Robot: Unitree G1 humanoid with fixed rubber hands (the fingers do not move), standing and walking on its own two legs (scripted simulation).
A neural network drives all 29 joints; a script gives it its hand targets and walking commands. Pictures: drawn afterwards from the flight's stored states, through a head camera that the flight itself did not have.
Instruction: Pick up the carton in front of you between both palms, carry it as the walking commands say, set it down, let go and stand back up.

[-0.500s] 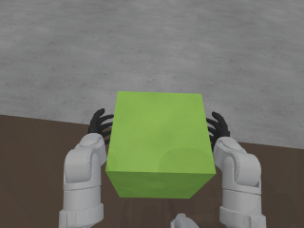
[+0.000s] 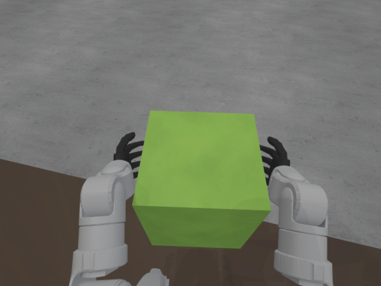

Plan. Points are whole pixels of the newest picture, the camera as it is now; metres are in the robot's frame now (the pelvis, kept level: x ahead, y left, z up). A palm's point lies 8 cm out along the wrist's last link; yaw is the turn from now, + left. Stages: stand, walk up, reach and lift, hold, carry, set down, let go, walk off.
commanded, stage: carry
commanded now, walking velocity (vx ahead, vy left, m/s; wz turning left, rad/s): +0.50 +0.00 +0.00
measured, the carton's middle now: (198, 185) +0.35 +0.02 +0.03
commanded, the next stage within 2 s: none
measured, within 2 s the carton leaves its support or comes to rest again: neither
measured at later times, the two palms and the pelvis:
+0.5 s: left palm (156, 91) +0.66 +0.17 +0.04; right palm (255, 99) +0.63 -0.13 +0.04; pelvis +0.32 +0.04 -0.04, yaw -2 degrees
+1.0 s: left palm (172, 51) +0.95 +0.16 +0.01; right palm (248, 52) +0.97 -0.14 +0.01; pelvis +0.63 -0.01 -0.08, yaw +0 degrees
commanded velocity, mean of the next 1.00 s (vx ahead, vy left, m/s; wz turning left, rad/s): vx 0.50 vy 0.00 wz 0.00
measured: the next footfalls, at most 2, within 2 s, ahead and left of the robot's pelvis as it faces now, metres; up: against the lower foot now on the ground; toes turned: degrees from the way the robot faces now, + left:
left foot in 0.22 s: +0.33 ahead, +0.08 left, -0.04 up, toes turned +2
right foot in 0.74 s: +0.66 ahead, -0.05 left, -0.08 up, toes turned -5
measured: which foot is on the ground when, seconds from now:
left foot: up 0.00-0.20, down 0.22-0.76, up 0.78-1.00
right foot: down 0.00-0.22, up 0.24-0.72, down 0.74-1.00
